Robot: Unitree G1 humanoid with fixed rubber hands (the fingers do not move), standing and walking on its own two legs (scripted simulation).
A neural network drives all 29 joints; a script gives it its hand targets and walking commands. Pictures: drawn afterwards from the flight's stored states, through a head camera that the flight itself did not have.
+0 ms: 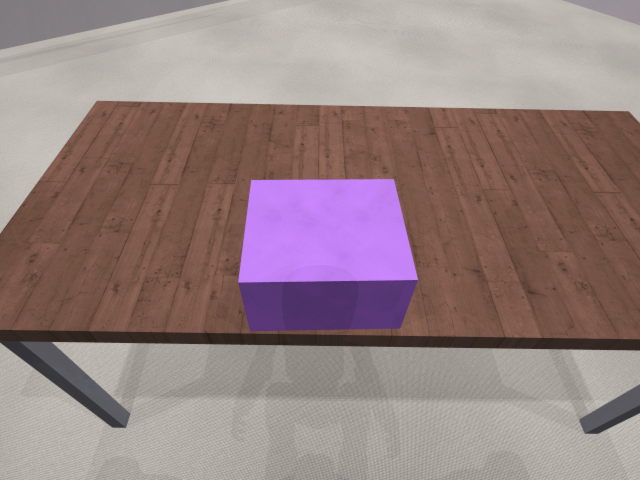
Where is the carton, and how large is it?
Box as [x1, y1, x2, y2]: [238, 179, 417, 330]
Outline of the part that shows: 393,179 251,180 238,280 250,330 400,327 417,278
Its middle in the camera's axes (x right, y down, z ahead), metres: +0.01 +0.02 +0.66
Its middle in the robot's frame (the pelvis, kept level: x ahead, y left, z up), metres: +0.47 +0.01 -0.04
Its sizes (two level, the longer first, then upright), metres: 0.249 0.215 0.140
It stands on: a table, 0.66 m high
